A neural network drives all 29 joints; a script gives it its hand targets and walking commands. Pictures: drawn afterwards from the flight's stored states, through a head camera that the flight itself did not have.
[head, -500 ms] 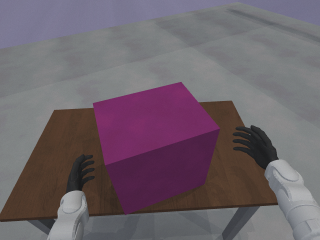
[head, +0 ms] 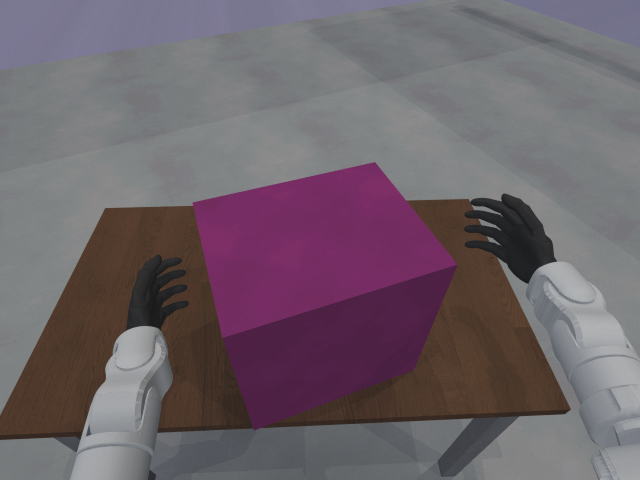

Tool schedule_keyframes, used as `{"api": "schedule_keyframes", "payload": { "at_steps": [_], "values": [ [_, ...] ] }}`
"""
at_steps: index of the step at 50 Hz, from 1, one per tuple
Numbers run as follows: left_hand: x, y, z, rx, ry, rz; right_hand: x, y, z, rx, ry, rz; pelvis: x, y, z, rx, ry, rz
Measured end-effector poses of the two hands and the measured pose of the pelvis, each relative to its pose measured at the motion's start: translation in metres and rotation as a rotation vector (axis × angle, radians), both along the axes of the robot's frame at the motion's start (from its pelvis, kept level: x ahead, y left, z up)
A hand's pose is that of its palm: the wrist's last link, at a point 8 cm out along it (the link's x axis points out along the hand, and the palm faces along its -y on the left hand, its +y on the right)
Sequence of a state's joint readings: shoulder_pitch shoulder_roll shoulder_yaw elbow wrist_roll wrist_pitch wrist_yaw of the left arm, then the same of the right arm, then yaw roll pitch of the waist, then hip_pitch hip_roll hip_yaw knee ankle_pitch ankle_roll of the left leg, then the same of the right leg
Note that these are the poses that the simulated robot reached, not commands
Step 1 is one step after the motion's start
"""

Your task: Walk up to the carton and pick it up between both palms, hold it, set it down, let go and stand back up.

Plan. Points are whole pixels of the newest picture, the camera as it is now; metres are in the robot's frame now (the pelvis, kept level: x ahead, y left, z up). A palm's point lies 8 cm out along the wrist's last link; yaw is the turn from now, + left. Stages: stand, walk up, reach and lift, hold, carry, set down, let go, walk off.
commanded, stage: reach and lift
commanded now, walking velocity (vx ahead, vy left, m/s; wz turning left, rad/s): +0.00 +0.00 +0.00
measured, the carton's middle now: (315, 295) +0.42 +0.01 -0.04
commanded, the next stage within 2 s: none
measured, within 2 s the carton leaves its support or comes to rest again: neither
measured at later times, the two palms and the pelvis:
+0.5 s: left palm (145, 256) +0.37 +0.22 +0.12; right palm (518, 210) +0.42 -0.25 +0.15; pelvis +0.00 -0.01 +0.00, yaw +0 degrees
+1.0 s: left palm (153, 305) +0.36 +0.23 +0.03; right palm (496, 266) +0.41 -0.26 +0.04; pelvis +0.02 -0.01 +0.00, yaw +0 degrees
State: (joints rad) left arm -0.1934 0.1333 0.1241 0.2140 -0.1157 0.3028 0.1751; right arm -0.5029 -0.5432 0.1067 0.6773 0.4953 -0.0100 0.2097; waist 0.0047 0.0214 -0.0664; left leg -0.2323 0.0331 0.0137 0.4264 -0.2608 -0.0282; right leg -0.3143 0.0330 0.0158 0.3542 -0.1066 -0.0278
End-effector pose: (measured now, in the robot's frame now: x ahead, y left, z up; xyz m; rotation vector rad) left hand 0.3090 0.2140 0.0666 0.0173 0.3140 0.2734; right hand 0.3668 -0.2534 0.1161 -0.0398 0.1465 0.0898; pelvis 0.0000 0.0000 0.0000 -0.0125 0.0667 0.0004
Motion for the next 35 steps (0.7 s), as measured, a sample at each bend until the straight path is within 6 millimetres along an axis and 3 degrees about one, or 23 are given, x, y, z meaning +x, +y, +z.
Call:
{"api": "schedule_keyframes", "payload": {
  "at_steps": [9, 20, 27, 35],
  "values": [
    [0.025, -0.019, 0.037, 0.011, 0.006, -0.016, 0.017, -0.007, 0.034, 0.019, 0.035, -0.002, -0.006, -0.006, 0.001, 0.007, -0.006, 0.000],
    [0.051, -0.004, 0.061, 0.035, -0.005, 0.032, 0.044, 0.000, 0.034, 0.034, 0.104, 0.031, -0.001, -0.012, 0.001, 0.015, 0.025, 0.001],
    [0.058, 0.005, 0.047, 0.008, 0.004, 0.007, 0.054, 0.004, 0.026, 0.011, 0.108, 0.017, 0.007, -0.008, 0.002, 0.010, 0.046, 0.001],
    [0.039, 0.022, 0.002, -0.016, 0.048, 0.021, 0.048, 0.007, 0.000, -0.014, 0.115, -0.002, 0.012, -0.004, 0.002, 0.005, 0.058, 0.001]
  ]
}}
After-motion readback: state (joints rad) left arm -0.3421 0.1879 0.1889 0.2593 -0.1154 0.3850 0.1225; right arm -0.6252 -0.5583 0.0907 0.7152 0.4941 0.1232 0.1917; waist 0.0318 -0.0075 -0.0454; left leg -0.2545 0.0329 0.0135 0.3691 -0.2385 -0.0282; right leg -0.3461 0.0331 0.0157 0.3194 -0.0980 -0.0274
